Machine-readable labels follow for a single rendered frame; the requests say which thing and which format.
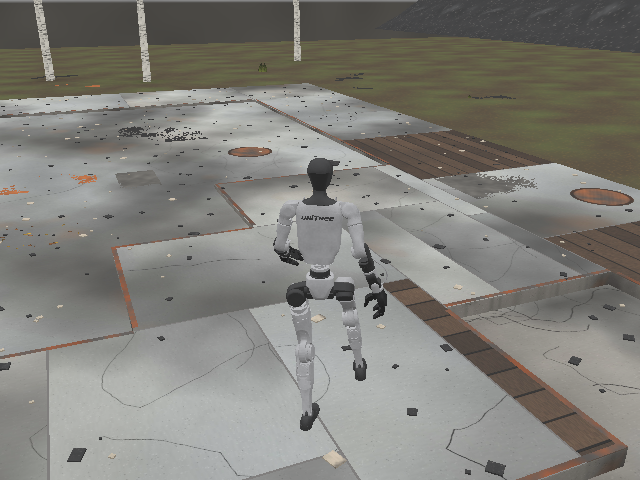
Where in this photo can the robot left hand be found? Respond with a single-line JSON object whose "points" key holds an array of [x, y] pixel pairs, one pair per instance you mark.
{"points": [[294, 254]]}

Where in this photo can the robot right hand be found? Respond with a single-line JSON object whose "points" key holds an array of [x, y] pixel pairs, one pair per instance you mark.
{"points": [[380, 306]]}

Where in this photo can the robot right forearm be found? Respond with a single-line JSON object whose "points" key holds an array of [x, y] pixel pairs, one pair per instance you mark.
{"points": [[370, 272]]}

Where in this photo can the robot left forearm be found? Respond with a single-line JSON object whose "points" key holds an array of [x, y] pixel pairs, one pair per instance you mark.
{"points": [[281, 253]]}

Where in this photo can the robot right thigh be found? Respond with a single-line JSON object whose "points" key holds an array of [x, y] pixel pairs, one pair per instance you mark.
{"points": [[344, 290]]}

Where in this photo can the left robot foot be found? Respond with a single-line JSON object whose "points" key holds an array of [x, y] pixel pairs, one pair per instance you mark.
{"points": [[306, 421]]}

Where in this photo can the left robot upper arm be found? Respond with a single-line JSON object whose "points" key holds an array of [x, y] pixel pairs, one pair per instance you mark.
{"points": [[287, 212]]}

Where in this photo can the right robot upper arm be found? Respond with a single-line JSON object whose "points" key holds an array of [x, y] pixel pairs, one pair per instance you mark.
{"points": [[355, 227]]}

